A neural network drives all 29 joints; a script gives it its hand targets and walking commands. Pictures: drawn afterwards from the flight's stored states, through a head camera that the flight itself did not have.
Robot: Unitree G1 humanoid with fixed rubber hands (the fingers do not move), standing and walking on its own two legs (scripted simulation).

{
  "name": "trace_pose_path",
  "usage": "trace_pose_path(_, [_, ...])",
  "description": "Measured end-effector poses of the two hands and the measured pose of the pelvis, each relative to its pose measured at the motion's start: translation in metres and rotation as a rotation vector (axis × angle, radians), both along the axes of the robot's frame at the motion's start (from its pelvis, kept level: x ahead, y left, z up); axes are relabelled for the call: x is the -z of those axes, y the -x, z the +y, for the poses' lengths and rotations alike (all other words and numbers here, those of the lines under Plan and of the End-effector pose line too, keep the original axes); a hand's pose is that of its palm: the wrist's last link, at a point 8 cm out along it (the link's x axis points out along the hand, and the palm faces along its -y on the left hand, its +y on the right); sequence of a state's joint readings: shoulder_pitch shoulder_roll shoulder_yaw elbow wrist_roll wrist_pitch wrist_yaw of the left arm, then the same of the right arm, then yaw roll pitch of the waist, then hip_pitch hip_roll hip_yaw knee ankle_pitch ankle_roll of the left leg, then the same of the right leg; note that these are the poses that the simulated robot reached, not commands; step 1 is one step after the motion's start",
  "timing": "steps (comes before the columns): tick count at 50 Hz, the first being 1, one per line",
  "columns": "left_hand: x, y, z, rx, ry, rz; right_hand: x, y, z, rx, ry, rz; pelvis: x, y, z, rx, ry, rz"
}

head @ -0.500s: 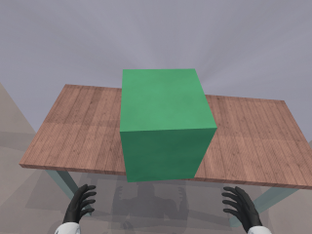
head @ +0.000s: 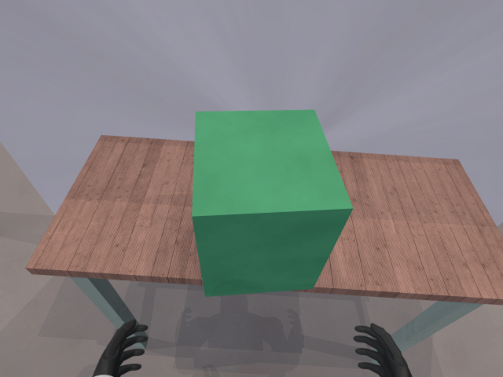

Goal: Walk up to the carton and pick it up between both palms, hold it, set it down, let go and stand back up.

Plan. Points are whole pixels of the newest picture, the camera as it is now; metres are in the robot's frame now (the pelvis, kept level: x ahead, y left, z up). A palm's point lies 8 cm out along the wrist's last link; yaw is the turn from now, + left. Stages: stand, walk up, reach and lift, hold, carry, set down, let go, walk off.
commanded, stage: set down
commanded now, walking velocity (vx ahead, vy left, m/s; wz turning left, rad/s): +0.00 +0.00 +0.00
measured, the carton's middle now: (258, 206) +0.38 +0.00 +0.05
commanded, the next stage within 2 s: let go in 0.06 s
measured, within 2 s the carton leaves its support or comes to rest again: neither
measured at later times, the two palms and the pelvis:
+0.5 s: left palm (113, 371) +0.15 +0.22 -0.09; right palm out of the picture +0.13 -0.23 -0.09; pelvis -0.01 +0.00 +0.00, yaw +0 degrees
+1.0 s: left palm out of the picture +0.02 +0.25 -0.13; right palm out of the picture +0.04 -0.25 -0.12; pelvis -0.02 +0.00 -0.01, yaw +2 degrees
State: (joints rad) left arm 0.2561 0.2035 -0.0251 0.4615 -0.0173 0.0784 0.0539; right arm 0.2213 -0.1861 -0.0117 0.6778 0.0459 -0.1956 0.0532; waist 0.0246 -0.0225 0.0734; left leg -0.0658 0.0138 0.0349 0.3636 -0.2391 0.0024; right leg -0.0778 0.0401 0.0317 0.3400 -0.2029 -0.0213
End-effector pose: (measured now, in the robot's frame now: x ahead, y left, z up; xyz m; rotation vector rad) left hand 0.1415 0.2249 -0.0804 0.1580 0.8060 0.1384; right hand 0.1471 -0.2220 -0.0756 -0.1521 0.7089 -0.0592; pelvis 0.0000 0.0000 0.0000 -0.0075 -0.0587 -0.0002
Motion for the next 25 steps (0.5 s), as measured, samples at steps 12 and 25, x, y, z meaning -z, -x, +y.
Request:
trace_pose_path(12, [0.011,0.002,0.001,0.013,-0.002,0.065,0.012,0.009,0.000,0.000,0.021,0.048,0.001,0.004,-0.001,0.002,-0.002,0.000])
trace_pose_path(25, [0.008,-0.006,-0.003,0.026,0.003,0.045,0.012,0.013,-0.005,0.008,0.032,0.031,0.002,0.009,-0.003,0.004,-0.004,-0.008])
